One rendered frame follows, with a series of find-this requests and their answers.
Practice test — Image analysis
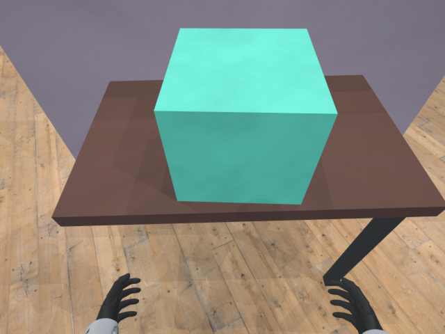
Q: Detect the left robot hand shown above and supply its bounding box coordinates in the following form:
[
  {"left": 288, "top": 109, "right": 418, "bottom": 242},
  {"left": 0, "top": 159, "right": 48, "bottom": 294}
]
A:
[{"left": 96, "top": 273, "right": 141, "bottom": 323}]

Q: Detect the robot left forearm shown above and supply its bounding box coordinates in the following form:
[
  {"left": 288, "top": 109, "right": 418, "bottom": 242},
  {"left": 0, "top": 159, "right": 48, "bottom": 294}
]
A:
[{"left": 84, "top": 318, "right": 119, "bottom": 334}]

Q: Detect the table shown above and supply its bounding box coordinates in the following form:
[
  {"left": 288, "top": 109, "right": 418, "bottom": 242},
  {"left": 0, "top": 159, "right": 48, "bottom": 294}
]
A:
[{"left": 52, "top": 75, "right": 445, "bottom": 286}]

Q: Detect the right robot hand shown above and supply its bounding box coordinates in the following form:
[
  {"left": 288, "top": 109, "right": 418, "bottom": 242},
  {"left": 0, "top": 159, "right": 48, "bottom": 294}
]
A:
[{"left": 328, "top": 278, "right": 383, "bottom": 334}]

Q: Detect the carton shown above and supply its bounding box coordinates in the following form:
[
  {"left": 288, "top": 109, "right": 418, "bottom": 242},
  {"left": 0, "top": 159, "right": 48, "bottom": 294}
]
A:
[{"left": 154, "top": 29, "right": 338, "bottom": 205}]

